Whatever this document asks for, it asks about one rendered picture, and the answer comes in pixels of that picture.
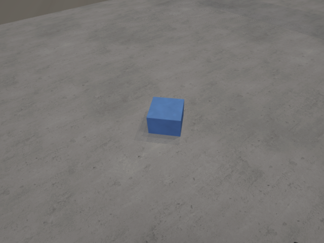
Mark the carton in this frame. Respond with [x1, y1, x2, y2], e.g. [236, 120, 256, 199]
[146, 97, 184, 137]

